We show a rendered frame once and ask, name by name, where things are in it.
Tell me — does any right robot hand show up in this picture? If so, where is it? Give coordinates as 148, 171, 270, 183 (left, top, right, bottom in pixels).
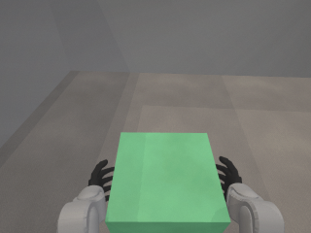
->
215, 156, 242, 201

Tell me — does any robot left forearm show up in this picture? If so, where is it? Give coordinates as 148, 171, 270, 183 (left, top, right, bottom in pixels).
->
56, 185, 107, 233

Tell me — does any carton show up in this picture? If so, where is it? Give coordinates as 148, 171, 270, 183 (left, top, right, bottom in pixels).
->
105, 132, 231, 233

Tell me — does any left robot hand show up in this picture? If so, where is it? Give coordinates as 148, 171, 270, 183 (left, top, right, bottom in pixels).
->
88, 159, 115, 202

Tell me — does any robot right forearm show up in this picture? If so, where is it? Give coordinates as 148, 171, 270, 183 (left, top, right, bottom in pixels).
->
225, 183, 285, 233

